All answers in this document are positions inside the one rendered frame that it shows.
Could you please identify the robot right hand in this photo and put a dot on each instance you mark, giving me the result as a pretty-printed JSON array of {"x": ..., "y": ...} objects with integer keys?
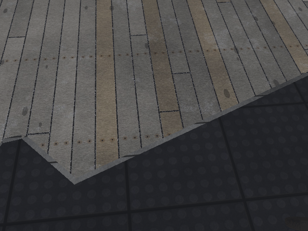
[{"x": 297, "y": 223}]

